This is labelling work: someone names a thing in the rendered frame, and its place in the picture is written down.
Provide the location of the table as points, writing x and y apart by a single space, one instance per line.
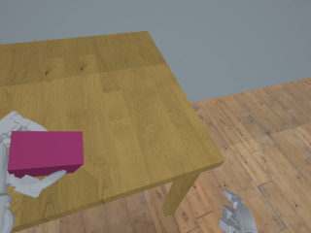
140 130

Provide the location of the left robot forearm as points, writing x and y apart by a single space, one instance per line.
7 217

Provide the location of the sponge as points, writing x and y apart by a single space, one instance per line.
41 153

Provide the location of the right robot hand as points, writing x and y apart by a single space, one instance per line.
239 221

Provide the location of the left robot hand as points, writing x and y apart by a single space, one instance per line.
27 185

